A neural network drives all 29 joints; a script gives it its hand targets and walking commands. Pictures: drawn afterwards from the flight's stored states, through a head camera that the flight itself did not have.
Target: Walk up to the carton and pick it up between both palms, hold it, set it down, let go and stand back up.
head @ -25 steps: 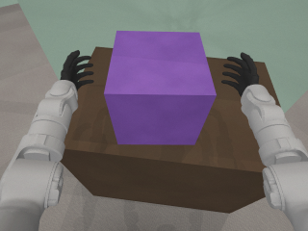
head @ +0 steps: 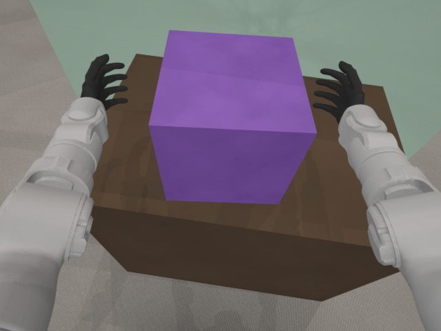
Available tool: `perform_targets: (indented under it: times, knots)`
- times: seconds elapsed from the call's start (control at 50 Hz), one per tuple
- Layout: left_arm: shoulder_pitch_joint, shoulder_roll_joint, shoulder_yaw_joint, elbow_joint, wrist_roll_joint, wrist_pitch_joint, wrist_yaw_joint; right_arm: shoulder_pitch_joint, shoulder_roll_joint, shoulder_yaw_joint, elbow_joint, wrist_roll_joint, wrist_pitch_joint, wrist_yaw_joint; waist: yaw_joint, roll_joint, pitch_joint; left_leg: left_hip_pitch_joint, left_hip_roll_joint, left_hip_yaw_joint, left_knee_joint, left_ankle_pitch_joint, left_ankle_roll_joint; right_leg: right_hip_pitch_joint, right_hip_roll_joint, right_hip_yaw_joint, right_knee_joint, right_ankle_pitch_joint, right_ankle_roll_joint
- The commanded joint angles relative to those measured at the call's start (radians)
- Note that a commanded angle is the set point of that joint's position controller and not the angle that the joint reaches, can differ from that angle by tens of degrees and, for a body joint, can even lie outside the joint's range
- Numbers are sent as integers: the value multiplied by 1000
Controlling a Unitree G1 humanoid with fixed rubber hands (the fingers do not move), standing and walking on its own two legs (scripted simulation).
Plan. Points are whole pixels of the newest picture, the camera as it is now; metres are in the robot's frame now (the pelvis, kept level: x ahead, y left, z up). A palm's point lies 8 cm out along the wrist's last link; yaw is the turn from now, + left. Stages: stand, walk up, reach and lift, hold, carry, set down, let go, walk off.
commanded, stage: reach and lift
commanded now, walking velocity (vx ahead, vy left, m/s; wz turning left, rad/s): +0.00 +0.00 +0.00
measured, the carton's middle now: (227, 122) +0.53 +0.01 +0.03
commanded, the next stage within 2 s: none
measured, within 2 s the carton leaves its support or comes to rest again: neither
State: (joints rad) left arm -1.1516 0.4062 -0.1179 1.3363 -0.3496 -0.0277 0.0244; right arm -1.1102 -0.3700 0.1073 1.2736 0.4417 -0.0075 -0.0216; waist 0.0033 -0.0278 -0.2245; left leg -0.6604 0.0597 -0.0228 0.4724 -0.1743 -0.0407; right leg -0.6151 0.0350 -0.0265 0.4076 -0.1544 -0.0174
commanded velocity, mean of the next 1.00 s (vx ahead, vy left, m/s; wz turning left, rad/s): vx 0.00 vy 0.00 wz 0.00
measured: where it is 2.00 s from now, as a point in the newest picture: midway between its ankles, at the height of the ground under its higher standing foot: outside the picture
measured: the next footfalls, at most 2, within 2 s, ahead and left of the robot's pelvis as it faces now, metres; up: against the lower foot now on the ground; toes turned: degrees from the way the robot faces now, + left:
none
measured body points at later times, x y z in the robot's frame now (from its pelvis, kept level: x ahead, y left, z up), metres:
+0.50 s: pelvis -0.03 +0.00 -0.03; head +0.11 +0.01 +0.39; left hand +0.48 +0.21 +0.02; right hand +0.48 -0.19 +0.03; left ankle +0.01 +0.14 -0.73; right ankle +0.00 -0.11 -0.73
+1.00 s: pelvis -0.01 +0.01 -0.03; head +0.12 +0.02 +0.41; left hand +0.49 +0.21 +0.05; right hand +0.50 -0.16 +0.05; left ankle +0.01 +0.14 -0.73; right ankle +0.00 -0.11 -0.73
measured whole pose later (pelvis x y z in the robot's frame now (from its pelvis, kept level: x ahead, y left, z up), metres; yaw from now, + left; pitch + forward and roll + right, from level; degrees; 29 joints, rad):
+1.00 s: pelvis -0.01 +0.01 -0.03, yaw -1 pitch +30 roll -2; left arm -1.14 0.26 -0.05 1.41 -0.30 -0.26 0.04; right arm -1.09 -0.30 0.04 1.33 0.35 -0.20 -0.03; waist 0.05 -0.02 -0.29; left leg -0.95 0.06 -0.02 0.69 -0.26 -0.03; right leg -0.91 0.03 -0.03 0.62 -0.23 -0.01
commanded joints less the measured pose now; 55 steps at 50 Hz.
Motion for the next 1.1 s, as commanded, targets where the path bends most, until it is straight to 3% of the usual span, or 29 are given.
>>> perform_targets:
  times: [0.0, 0.04, 0.06, 0.08, 0.1, 0.16, 0.3, 0.44, 0.46, 0.5, 0.52, 0.54, 0.56, 0.58, 0.6, 0.66, 0.76, 0.84, 0.94, 1.02, 1.08]
  knots:
    - [-543, 131, -20, -140, -16, -114, 9, -516, -229, -61, -152, -21, -101, 9, -9, 121, -814, 457, -34, 54, 81, 471, -52, 234, 4, -55, 54, 435, 30]
    - [-535, 127, -13, -117, -18, -140, 8, -504, -214, -60, -142, -33, -122, 10, -7, 109, -829, 431, -39, 56, 108, 474, -53, 218, 2, -56, 72, 457, 32]
    - [-530, 116, -20, -107, -20, -158, 5, -493, -215, -71, -132, -49, -136, 9, -21, 116, -854, 414, -37, 56, 115, 474, -56, 217, 0, -54, 83, 471, 33]
    - [-519, 117, -15, -102, -23, -176, 4, -487, -213, -69, -147, -49, -152, 8, -9, 103, -869, 394, -41, 57, 111, 456, -54, 224, -1, -57, 94, 463, 37]
    - [-521, 108, -25, -81, -27, -193, 2, -483, -202, -74, -122, -54, -162, 8, -21, 111, -868, 371, -40, 60, 116, 430, -52, 218, -1, -56, 99, 446, 38]
    - [-518, 109, -36, -15, -37, -237, 2, -467, -191, -75, -86, -53, -185, 13, -6, 97, -850, 294, -39, 62, 116, 355, -46, 180, -13, -48, 121, 353, 37]
    - [-546, 111, -60, 49, -74, -307, 9, -515, -158, -73, -154, -70, -234, 15, 11, 44, -931, 136, -47, 73, 161, 266, -22, 173, -16, -41, 206, 312, 52]
    - [-540, 103, -19, -66, -53, -310, 30, -510, -179, -94, -218, -89, -254, -3, 8, 50, -1132, 114, -59, 94, 216, 324, -38, 241, -5, -32, 272, 426, 63]
    - [-534, 104, -3, -64, -51, -307, 30, -510, -169, -90, -210, -94, -253, -9, 12, 20, -1136, 116, -62, 97, 220, 336, -33, 257, 1, -34, 274, 452, 67]
    - [-505, 99, 10, -71, -40, -299, 28, -491, -150, -76, -199, -84, -243, -14, 7, 14, -1096, 90, -61, 96, 212, 312, -25, 272, -2, -24, 277, 445, 68]
    - [-508, 90, 11, -75, -38, -300, 24, -494, -140, -72, -210, -79, -242, -13, 13, 18, -1095, 89, -63, 100, 211, 308, -27, 267, -1, -23, 274, 441, 70]
    - [-472, 200, 120, -62, 2, -288, 34, -492, -161, 24, -271, -41, -237, 5, 149, -39, -1126, -43, -73, 118, 202, 252, 11, 384, -4, 6, 306, 384, 70]
    - [-472, 203, 102, -76, -1, -278, 41, -505, -170, 17, -269, -14, -227, 5, 108, -69, -1104, -85, -70, 110, 181, 236, 17, 447, -2, 13, 321, 422, 88]
    - [-474, 187, 94, -78, -9, -276, 40, -496, -153, 6, -259, -18, -227, 0, 112, -76, -1105, -128, -76, 116, 170, 238, 18, 489, -8, 12, 324, 434, 97]
    - [-486, 168, 86, -80, -10, -269, 36, -505, -157, -3, -258, -28, -225, -5, 93, -76, -1083, -131, -75, 113, 162, 218, 17, 483, -7, 14, 320, 435, 96]
    - [-512, 117, 55, -83, -25, -265, 23, -520, -157, -26, -226, -50, -224, -14, 65, -39, -1023, -33, -64, 110, 191, 235, -7, 360, 6, -3, 296, 421, 75]
    - [-506, 53, 21, -75, -34, -264, 12, -515, -165, -40, -124, -54, -232, -8, 36, 31, -981, 164, -42, 91, 237, 372, -48, 194, 23, -39, 262, 441, 52]
    - [-486, -24, 15, -78, -11, -264, 6, -505, -114, -47, -101, -58, -237, 6, 36, 63, -942, 249, -30, 75, 246, 449, -59, 118, 18, -52, 239, 426, 46]
    - [-477, -69, 89, -96, 73, -276, 11, -500, -39, -84, -123, -110, -243, 14, 56, 54, -917, 253, -30, 75, 223, 475, -54, 158, -2, -45, 220, 441, 51]
    - [-477, -74, 200, -127, 176, -284, 29, -485, 16, -133, -166, -190, -249, 1, 76, 28, -922, 187, -34, 92, 175, 457, -43, 283, -19, -22, 213, 488, 60]
    - [-480, -201, 244, -115, 253, -295, 4, -471, 155, -189, -188, -301, -249, 11, 73, 17, -883, 186, -35, 104, 127, 435, -27, 367, -37, -16, 192, 528, 60]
